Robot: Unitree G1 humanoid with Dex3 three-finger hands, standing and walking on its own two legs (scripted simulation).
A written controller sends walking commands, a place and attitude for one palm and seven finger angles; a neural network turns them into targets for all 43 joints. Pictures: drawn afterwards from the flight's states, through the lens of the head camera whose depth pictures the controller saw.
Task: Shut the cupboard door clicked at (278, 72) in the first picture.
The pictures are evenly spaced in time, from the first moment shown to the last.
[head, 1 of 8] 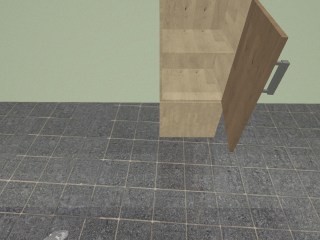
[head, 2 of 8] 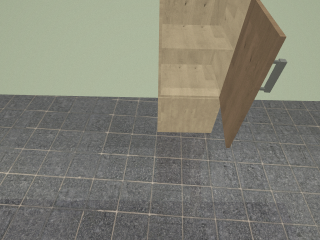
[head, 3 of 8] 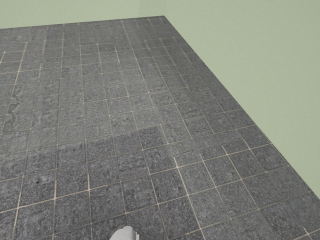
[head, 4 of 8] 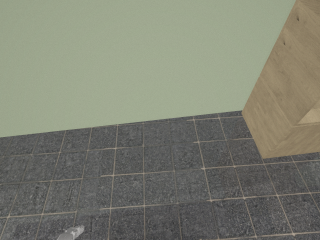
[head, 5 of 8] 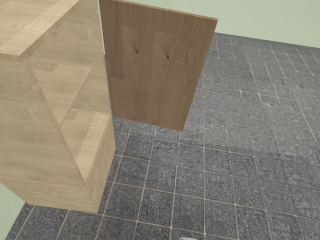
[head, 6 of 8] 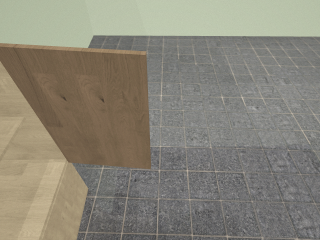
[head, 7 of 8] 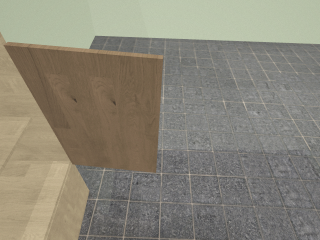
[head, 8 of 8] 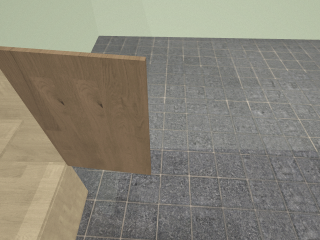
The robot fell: no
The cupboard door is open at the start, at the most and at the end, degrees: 84 84 84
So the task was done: no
